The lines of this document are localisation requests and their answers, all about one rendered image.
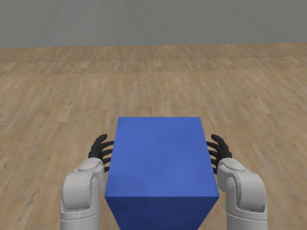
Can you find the robot left forearm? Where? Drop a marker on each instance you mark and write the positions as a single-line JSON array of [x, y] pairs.
[[80, 202]]

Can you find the left robot hand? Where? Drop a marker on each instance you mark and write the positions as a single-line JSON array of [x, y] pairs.
[[98, 146]]

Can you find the carton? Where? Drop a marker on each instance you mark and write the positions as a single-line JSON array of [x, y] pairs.
[[160, 175]]

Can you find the right robot hand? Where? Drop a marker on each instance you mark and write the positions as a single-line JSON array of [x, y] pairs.
[[222, 151]]

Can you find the robot right forearm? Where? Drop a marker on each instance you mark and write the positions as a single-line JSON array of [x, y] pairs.
[[245, 196]]

